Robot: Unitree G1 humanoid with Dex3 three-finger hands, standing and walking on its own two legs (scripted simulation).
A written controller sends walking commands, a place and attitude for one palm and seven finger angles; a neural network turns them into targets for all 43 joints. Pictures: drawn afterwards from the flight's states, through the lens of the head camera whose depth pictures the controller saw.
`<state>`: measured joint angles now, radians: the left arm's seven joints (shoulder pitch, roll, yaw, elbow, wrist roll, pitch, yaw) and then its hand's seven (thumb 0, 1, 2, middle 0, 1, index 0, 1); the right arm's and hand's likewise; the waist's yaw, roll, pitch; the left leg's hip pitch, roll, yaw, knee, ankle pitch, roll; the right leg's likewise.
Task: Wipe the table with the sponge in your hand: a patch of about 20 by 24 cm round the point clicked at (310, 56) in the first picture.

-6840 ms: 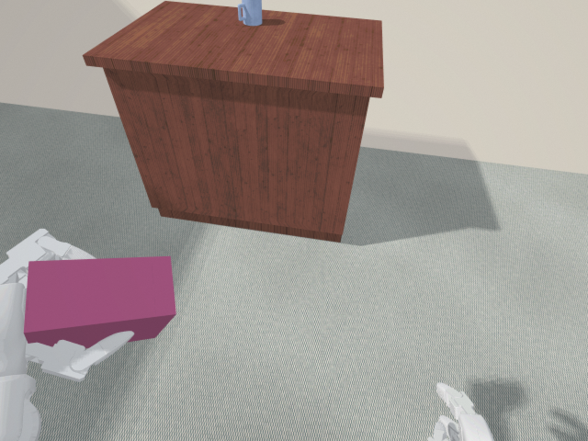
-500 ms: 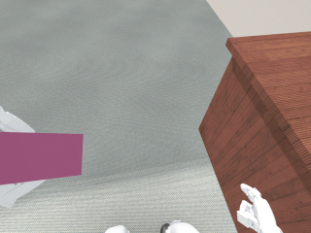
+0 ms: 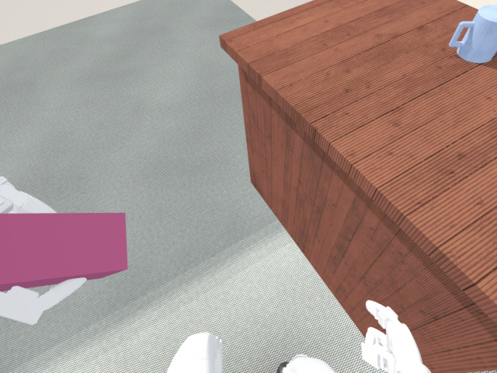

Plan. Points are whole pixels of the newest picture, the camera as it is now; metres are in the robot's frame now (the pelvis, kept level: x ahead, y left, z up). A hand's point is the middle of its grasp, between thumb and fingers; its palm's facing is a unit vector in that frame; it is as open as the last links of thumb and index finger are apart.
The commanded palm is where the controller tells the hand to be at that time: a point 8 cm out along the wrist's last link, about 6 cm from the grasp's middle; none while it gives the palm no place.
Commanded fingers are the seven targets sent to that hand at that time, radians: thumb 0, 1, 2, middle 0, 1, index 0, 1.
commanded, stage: turn to face it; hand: left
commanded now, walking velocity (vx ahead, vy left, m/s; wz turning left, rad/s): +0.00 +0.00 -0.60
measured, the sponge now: (75, 251) +0.24 +0.20 +0.16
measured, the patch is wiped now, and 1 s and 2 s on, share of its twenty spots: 0.00 0.00 0.00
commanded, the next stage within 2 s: none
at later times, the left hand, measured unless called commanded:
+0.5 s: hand (77, 288) +0.19 +0.16 +0.19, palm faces +0.19 -0.87 -0.46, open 9.9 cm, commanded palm +0.14 +0.21 +0.19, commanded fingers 0.00 0.10 1.30 -1.20 -1.60 -1.20 -1.60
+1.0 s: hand (263, 325) +0.15 -0.01 +0.20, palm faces -0.17 -0.79 -0.59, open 9.9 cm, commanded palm +0.13 +0.07 +0.19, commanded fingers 0.00 0.10 1.30 -1.20 -1.60 -1.20 -1.60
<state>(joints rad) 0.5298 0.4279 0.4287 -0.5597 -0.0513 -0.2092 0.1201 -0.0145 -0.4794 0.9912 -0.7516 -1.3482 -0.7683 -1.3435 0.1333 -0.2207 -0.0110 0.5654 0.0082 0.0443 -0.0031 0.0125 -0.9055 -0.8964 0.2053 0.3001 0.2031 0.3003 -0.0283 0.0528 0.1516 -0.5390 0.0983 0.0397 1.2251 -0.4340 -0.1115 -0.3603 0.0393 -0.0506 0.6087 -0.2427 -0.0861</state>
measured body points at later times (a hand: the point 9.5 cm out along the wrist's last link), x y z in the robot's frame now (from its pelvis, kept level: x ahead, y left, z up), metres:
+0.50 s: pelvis -0.08 -0.02 +0.00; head -0.06 -0.03 +0.45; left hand +0.17 +0.21 +0.21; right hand +0.05 -0.28 -0.07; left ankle -0.08 +0.13 -0.73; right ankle -0.01 -0.08 -0.68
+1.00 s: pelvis -0.15 -0.08 +0.00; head -0.10 -0.12 +0.45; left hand +0.16 +0.03 +0.23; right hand -0.16 -0.40 -0.08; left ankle -0.08 +0.04 -0.69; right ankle -0.11 -0.18 -0.73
